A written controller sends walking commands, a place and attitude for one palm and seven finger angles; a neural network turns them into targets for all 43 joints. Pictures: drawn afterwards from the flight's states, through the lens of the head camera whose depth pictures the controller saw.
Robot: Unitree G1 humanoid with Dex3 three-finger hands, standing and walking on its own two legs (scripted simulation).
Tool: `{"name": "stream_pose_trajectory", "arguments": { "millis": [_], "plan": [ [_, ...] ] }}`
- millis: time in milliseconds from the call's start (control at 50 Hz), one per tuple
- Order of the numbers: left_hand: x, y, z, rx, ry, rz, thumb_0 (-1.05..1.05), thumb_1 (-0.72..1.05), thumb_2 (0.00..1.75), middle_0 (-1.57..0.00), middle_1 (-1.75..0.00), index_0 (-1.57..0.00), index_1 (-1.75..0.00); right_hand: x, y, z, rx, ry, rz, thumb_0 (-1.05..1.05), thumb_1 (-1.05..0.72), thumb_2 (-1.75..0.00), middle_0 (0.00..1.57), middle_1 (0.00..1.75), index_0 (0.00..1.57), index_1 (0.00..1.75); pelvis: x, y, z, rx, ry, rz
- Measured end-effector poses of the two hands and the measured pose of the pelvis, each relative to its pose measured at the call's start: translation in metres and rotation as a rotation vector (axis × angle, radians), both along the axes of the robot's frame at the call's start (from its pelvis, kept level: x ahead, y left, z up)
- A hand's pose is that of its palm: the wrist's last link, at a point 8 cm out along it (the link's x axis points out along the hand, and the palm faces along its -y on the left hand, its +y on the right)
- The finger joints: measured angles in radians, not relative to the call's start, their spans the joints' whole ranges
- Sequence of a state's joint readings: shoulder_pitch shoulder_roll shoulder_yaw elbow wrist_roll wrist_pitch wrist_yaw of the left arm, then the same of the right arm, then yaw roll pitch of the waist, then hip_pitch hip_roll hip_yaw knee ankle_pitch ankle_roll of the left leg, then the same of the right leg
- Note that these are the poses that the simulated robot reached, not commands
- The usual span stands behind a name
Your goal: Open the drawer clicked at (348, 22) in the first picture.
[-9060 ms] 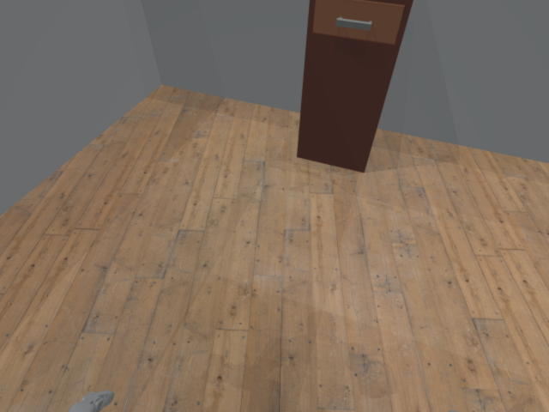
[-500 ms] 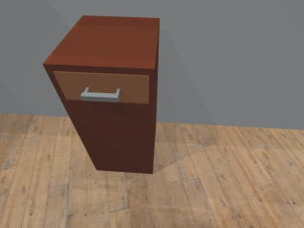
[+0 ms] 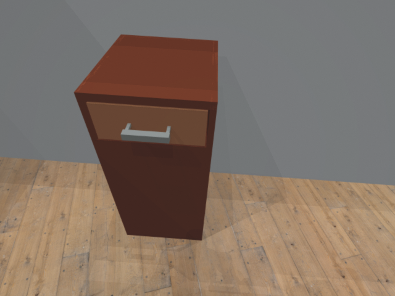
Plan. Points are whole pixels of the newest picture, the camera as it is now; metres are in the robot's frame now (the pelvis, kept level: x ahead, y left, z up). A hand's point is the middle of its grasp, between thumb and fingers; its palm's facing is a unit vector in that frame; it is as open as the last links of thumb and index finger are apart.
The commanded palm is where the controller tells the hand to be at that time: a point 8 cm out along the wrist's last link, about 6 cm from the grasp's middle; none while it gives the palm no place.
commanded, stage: look again from close up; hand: left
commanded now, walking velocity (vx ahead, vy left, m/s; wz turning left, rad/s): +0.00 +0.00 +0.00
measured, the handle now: (147, 132) +0.56 +0.19 +0.01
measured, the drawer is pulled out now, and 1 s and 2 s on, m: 0.00 0.00 0.00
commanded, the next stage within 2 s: shuffle to correct the standing spot in 0.08 s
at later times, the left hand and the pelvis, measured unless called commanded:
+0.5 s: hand out of the picture -0.09 +0.18 -0.16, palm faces +0.04 -0.98 -0.19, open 7.4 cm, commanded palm none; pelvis -0.03 +0.01 +0.00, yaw -2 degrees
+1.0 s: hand out of the picture +0.04 +0.17 -0.17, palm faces +0.01 -0.99 -0.13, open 7.4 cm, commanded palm none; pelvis +0.05 +0.02 +0.00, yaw -2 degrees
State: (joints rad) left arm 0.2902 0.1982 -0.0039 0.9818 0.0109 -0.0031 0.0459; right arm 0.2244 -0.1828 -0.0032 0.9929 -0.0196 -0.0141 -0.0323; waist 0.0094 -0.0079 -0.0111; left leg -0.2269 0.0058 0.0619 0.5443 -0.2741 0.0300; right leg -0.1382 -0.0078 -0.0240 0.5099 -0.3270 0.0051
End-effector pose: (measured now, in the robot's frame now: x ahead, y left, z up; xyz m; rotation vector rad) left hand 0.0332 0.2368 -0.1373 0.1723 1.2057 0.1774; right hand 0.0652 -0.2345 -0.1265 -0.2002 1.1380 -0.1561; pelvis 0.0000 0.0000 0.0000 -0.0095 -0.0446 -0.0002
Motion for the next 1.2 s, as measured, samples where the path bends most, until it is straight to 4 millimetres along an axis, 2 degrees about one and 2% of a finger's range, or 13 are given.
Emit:
{"name": "stream_pose_trajectory", "arguments": {
  "millis": [100, 240, 360, 440, 540, 620, 720, 860, 920, 980, 1020, 1100, 1200],
  "plan": [
    [-0.013, 0.008, 0.001, -0.009, 0.015, -0.005, 0.01, 0.91, 0.89, -0.20, -0.30, -0.20, -0.30, -0.014, 0.014, -0.001, 0.014, 0.020, 0.008, 0.01, -0.91, -0.90, 0.20, 0.30, 0.20, 0.30, -0.010, 0.010, 0.002, -0.002, -0.005, -0.001],
    [-0.050, 0.012, -0.002, -0.028, 0.093, -0.001, 0.01, 0.91, 0.89, -0.20, -0.30, -0.20, -0.30, -0.054, 0.023, -0.004, 0.020, 0.102, -0.015, 0.00, -0.92, -0.90, 0.20, 0.30, 0.20, 0.30, -0.024, 0.021, 0.004, -0.001, -0.006, -0.001],
    [-0.090, 0.009, -0.002, -0.044, 0.203, 0.008, 0.01, 0.91, 0.89, -0.20, -0.30, -0.20, -0.30, -0.093, 0.021, -0.007, 0.023, 0.195, -0.063, 0.01, -0.91, -0.90, 0.20, 0.30, 0.20, 0.30, -0.030, 0.022, 0.005, 0.000, 0.009, -0.014],
    [-0.114, 0.000, 0.002, -0.050, 0.267, 0.032, 0.01, 0.91, 0.89, -0.19, -0.30, -0.20, -0.30, -0.110, 0.011, -0.011, 0.024, 0.235, -0.092, 0.01, -0.91, -0.90, 0.20, 0.30, 0.20, 0.30, -0.030, 0.014, 0.006, 0.006, 0.018, -0.030],
    [-0.141, -0.019, 0.006, -0.049, 0.313, 0.088, 0.01, 0.91, 0.89, -0.19, -0.30, -0.20, -0.30, -0.116, 0.002, -0.015, 0.035, 0.271, -0.098, 0.01, -0.91, -0.90, 0.20, 0.30, 0.20, 0.30, -0.027, 0.003, 0.005, 0.008, 0.026, -0.025],
    [-0.149, -0.032, 0.008, -0.069, 0.344, 0.114, 0.01, 0.91, 0.89, -0.19, -0.30, -0.20, -0.30, -0.100, 0.003, -0.009, 0.051, 0.248, -0.097, 0.01, -0.91, -0.90, 0.20, 0.30, 0.20, 0.30, -0.017, 0.000, 0.009, 0.009, 0.032, -0.022],
    [-0.133, -0.042, 0.003, -0.112, 0.338, 0.121, 0.01, 0.90, 0.89, -0.20, -0.30, -0.20, -0.30, -0.065, 0.015, -0.009, 0.058, 0.206, -0.072, 0.01, -0.91, -0.90, 0.20, 0.30, 0.20, 0.30, 0.000, 0.004, 0.007, -0.006, 0.037, 0.002],
    [-0.085, -0.034, -0.021, -0.165, 0.322, 0.101, 0.01, 0.90, 0.89, -0.20, -0.30, -0.20, -0.30, -0.019, 0.028, -0.014, 0.013, 0.141, -0.060, 0.02, -0.94, -0.90, 0.20, 0.30, 0.20, 0.30, 0.033, 0.022, -0.007, -0.001, 0.035, -0.010],
    [-0.049, -0.026, -0.018, -0.148, 0.300, 0.042, 0.01, 0.91, 0.89, -0.20, -0.30, -0.20, -0.30, -0.017, 0.033, -0.010, 0.010, 0.135, -0.098, 0.01, -0.94, -0.90, 0.20, 0.30, 0.20, 0.30, 0.043, 0.023, -0.002, 0.004, 0.033, -0.037],
    [-0.006, -0.019, -0.012, -0.118, 0.226, 0.016, 0.01, 0.91, 0.89, -0.20, -0.30, -0.20, -0.30, -0.023, 0.037, -0.008, 0.027, 0.178, -0.111, 0.01, -0.93, -0.90, 0.20, 0.30, 0.20, 0.30, 0.049, 0.020, 0.003, 0.003, 0.034, -0.033],
    [0.015, -0.012, -0.008, -0.074, 0.197, -0.005, 0.02, 0.92, 0.89, -0.20, -0.30, -0.20, -0.30, -0.027, 0.038, -0.010, 0.046, 0.211, -0.117, 0.01, -0.92, -0.90, 0.20, 0.30, 0.20, 0.30, 0.052, 0.016, 0.005, 0.005, 0.033, -0.035],
    [0.044, -0.001, -0.001, 0.000, 0.143, -0.012, 0.03, 0.94, 0.89, -0.19, -0.30, -0.20, -0.30, -0.032, 0.032, -0.020, 0.088, 0.258, -0.139, 0.01, -0.91, -0.90, 0.20, 0.30, 0.20, 0.30, 0.055, 0.001, 0.001, 0.017, 0.027, -0.036],
    [0.062, -0.008, 0.007, 0.060, 0.083, -0.012, 0.02, 0.93, 0.89, -0.19, -0.30, -0.20, -0.30, -0.030, 0.011, -0.037, 0.118, 0.290, -0.147, 0.01, -0.91, -0.90, 0.20, 0.30, 0.20, 0.30, 0.055, -0.016, -0.006, 0.018, 0.026, -0.027]
  ]
}}
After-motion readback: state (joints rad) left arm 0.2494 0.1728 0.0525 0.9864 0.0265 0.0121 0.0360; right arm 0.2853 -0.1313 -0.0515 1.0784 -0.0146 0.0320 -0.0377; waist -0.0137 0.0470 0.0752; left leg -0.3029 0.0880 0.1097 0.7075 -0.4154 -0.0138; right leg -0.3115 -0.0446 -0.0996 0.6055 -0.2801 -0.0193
